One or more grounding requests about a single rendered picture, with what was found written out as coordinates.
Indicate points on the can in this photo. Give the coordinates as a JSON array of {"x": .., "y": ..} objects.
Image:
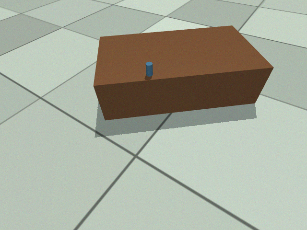
[{"x": 149, "y": 69}]

